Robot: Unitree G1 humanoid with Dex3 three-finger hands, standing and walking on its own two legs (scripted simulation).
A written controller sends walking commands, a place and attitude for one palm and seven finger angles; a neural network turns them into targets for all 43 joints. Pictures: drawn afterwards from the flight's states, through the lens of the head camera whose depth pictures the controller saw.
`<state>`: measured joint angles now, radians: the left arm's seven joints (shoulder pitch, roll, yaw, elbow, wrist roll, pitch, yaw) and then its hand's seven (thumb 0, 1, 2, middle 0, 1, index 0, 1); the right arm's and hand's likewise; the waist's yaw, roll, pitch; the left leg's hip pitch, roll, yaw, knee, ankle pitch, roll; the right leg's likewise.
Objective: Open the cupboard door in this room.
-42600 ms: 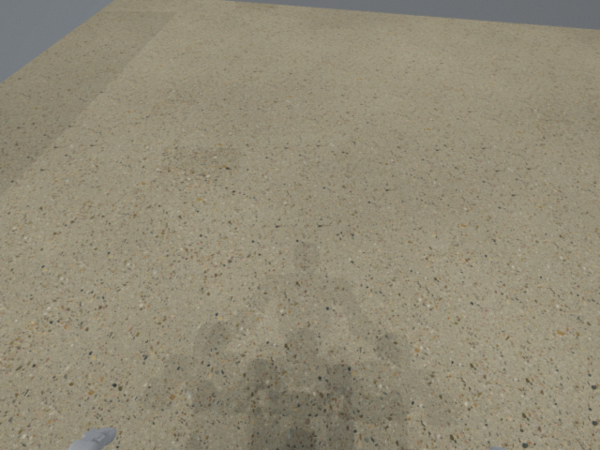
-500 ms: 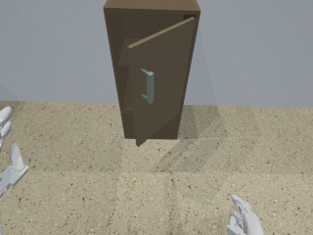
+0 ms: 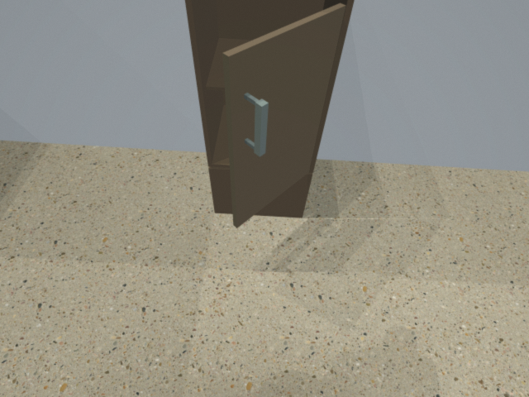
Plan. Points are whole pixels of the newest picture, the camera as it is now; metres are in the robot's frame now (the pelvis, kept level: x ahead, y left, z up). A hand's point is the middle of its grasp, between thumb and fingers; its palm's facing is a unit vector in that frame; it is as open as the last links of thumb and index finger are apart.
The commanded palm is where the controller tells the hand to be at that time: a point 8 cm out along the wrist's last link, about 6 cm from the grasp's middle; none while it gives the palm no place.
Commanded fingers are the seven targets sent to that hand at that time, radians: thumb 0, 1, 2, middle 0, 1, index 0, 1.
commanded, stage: let the arm hang, fingers relaxed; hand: left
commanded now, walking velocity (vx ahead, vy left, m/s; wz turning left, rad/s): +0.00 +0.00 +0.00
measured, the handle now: (254, 125) +0.67 +0.07 -0.01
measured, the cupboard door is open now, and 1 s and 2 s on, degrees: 47 47 47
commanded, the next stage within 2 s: look to check the result in 0.64 s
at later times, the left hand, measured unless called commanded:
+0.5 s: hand out of the picture +0.10 +0.22 -0.15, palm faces -0.01 -0.95 -0.32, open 7.4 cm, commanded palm none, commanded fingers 0.00 0.90 0.90 -0.20 -0.30 -0.20 -0.30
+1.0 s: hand out of the picture +0.08 +0.22 -0.16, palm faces -0.03 -0.95 -0.32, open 7.4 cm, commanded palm none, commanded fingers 0.00 0.90 0.90 -0.20 -0.30 -0.20 -0.30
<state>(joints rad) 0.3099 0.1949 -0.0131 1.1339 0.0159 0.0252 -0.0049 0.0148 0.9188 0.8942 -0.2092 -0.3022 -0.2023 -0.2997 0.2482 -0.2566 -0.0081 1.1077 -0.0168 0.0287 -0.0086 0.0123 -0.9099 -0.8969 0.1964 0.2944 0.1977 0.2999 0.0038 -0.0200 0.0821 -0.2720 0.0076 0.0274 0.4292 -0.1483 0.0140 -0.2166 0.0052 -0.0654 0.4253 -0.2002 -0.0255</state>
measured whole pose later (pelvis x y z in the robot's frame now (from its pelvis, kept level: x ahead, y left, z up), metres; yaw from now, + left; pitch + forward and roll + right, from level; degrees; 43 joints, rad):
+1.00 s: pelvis +0.03 -0.02 +0.01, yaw -1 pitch -1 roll +0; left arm 0.14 0.29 0.01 1.16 0.01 -0.01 0.01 0.01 0.91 0.90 -0.20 -0.30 -0.20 -0.30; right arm 0.14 -0.30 -0.01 1.15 -0.02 0.00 -0.01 0.01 -0.91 -0.90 0.20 0.29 0.20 0.30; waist -0.01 0.02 0.06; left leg -0.15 0.02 0.04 0.30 -0.14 -0.01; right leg -0.10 0.03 -0.05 0.31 -0.19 -0.04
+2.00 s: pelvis +0.03 -0.04 +0.00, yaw -19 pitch +2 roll +2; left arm 0.24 0.20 0.07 0.97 0.02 0.04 0.02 0.00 0.91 0.90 -0.20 -0.30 -0.20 -0.30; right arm 0.11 -0.22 -0.07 0.96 -0.01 0.05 -0.03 0.01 -0.91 -0.90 0.20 0.29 0.20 0.30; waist 0.02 -0.01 0.11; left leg -0.45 0.03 0.02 1.01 -0.45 -0.06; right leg -0.29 0.07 0.11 0.52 -0.26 -0.06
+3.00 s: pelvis +0.05 -0.11 -0.02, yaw -56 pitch +1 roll +0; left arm 0.09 0.25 0.07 0.88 0.02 -0.01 -0.05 0.01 0.91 0.90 -0.20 -0.30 -0.20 -0.30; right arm 0.38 -0.24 -0.04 0.98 -0.02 0.01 0.00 0.01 -0.91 -0.90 0.20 0.29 0.20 0.30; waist -0.04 0.01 0.08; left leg -0.31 0.19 0.11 0.90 -0.52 -0.08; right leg -0.38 -0.02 -0.06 0.65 -0.28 -0.05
